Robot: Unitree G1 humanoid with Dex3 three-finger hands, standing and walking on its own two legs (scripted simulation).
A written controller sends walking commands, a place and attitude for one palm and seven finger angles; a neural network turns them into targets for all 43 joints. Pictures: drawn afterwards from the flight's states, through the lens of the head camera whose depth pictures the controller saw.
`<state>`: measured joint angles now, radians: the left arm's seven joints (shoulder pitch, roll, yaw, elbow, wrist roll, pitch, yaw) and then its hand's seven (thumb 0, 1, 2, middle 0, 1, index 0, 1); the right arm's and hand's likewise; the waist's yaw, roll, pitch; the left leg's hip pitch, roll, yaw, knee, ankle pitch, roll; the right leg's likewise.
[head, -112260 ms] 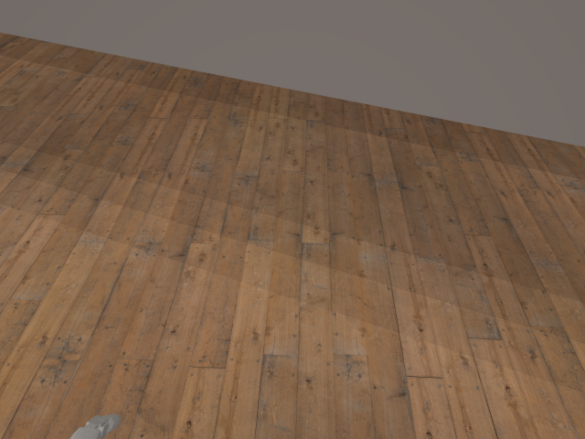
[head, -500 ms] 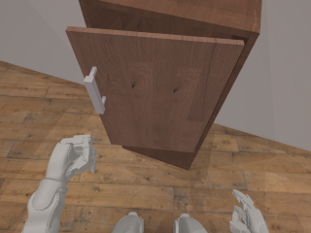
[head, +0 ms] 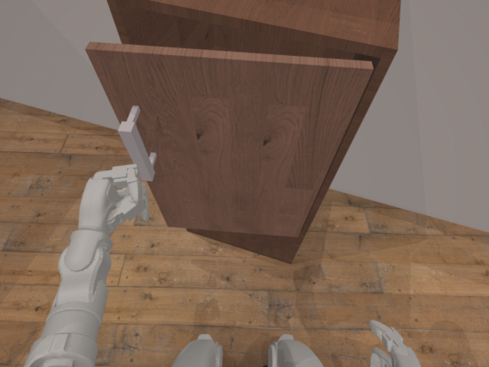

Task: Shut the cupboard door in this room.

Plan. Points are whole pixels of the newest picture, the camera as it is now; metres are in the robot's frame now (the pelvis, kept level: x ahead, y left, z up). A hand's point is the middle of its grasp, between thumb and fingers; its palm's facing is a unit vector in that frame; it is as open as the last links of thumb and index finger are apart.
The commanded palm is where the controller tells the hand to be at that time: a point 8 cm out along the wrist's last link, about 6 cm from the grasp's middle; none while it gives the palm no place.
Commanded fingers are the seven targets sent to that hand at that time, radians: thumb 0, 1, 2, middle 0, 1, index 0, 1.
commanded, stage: bring the fist close to the handle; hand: left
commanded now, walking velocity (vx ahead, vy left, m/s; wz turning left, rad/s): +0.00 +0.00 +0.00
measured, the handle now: (141, 145) +0.48 +0.20 +0.04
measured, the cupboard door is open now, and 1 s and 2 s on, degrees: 14 12 0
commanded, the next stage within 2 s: push the door shut along its arc in 0.50 s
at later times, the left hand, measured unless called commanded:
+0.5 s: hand (147, 194) +0.38 +0.17 +0.04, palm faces -0.05 -1.00 -0.01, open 3.1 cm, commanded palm +0.36 +0.22 +0.04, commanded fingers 0.00 0.90 0.90 -1.30 -1.50 -1.30 -1.50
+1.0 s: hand (153, 174) +0.42 +0.17 +0.05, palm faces -0.14 -0.99 -0.04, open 3.1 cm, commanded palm +0.41 +0.21 +0.04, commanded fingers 0.00 0.90 0.90 -1.30 -1.50 -1.30 -1.50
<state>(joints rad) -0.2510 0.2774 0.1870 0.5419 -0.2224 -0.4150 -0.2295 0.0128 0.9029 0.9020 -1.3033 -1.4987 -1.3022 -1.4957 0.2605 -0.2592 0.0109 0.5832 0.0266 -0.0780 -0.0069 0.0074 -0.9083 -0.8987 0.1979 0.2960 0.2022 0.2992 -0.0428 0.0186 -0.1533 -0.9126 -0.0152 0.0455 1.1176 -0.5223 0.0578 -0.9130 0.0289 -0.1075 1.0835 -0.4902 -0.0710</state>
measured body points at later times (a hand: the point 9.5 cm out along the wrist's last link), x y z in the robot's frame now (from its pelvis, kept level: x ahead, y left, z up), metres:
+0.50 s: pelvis -0.01 +0.01 +0.00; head +0.09 +0.02 +0.44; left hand +0.38 +0.23 +0.04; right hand +0.09 -0.25 -0.11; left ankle +0.01 +0.08 -0.66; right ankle +0.02 -0.08 -0.66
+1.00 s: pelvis -0.01 +0.02 +0.00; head +0.09 +0.03 +0.43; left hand +0.42 +0.22 +0.05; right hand +0.07 -0.25 -0.12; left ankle +0.01 +0.08 -0.66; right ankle +0.02 -0.08 -0.66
